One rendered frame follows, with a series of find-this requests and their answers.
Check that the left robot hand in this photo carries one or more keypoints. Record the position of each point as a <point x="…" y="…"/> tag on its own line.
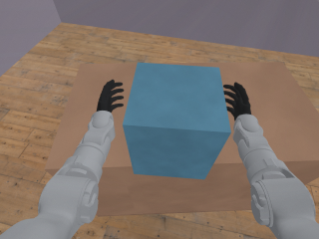
<point x="106" y="99"/>

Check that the right robot forearm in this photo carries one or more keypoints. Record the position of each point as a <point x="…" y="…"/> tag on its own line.
<point x="256" y="154"/>

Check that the left robot forearm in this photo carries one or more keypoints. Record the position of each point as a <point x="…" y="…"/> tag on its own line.
<point x="91" y="153"/>

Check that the pedestal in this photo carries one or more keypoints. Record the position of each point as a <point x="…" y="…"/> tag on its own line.
<point x="289" y="121"/>

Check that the robot left upper arm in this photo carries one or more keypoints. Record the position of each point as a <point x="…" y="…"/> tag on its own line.
<point x="67" y="203"/>

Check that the robot right upper arm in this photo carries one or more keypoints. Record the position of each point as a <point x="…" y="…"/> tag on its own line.
<point x="284" y="205"/>

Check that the right robot hand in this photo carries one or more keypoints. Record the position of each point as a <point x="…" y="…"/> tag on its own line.
<point x="240" y="102"/>

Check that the carton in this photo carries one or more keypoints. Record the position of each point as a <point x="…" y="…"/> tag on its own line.
<point x="176" y="121"/>

